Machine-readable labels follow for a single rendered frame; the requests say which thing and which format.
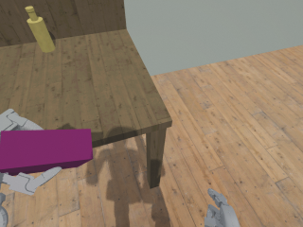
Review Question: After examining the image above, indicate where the robot right hand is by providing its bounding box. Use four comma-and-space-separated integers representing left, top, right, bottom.
204, 188, 240, 227

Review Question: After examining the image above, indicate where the robot left hand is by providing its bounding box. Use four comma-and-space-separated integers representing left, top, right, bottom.
0, 109, 62, 196

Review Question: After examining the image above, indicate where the table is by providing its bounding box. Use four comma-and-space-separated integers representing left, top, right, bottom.
0, 0, 172, 189

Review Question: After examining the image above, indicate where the sponge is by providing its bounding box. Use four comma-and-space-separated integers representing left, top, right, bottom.
0, 129, 94, 176

